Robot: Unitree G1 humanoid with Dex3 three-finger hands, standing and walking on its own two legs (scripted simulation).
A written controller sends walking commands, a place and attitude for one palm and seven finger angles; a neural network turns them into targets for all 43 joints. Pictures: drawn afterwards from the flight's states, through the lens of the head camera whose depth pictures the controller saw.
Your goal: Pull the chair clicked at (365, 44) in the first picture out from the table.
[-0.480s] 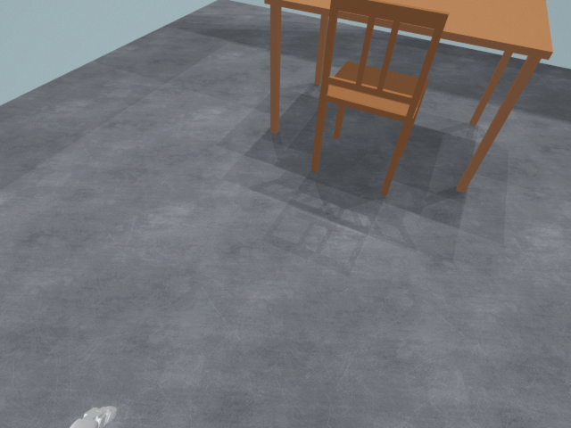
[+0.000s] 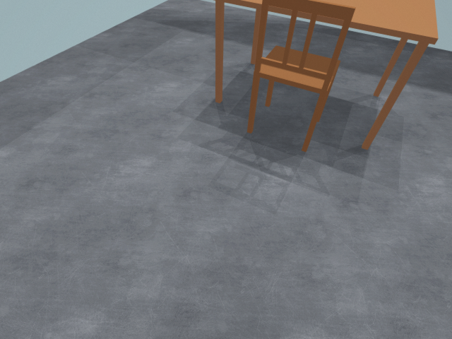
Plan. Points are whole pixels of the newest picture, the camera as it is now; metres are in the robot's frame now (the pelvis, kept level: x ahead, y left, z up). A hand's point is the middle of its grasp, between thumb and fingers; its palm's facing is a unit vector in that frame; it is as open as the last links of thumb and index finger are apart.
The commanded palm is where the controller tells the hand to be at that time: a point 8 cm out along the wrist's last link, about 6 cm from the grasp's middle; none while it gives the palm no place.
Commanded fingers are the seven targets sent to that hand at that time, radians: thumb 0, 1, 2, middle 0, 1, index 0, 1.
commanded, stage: stand and wait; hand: left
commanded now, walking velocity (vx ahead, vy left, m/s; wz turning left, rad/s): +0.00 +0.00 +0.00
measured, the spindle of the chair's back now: (289, 38) +1.48 -0.23 -0.10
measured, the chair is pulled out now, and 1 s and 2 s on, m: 0.00 0.00 0.00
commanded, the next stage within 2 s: look at it before walking up in 0.34 s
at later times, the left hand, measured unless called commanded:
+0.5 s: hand out of the picture +0.07 +0.24 -0.15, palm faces -0.03 -0.94 -0.33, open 7.4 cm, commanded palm none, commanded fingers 0.00 0.90 0.90 -0.20 -0.30 -0.20 -0.30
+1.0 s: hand out of the picture +0.08 +0.24 -0.16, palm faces -0.03 -0.94 -0.33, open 7.4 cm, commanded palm none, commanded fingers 0.00 0.90 0.90 -0.20 -0.30 -0.20 -0.30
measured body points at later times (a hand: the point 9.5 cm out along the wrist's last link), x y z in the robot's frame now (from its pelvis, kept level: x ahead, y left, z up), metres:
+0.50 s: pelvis -0.01 -0.01 +0.00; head -0.01 -0.01 +0.45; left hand +0.08 +0.29 -0.13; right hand +0.07 -0.30 -0.13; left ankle +0.00 +0.12 -0.74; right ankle +0.00 -0.13 -0.74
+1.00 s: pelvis +0.00 -0.01 +0.00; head +0.01 -0.01 +0.45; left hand +0.08 +0.28 -0.13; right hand +0.08 -0.30 -0.13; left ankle +0.00 +0.12 -0.74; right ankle +0.00 -0.13 -0.74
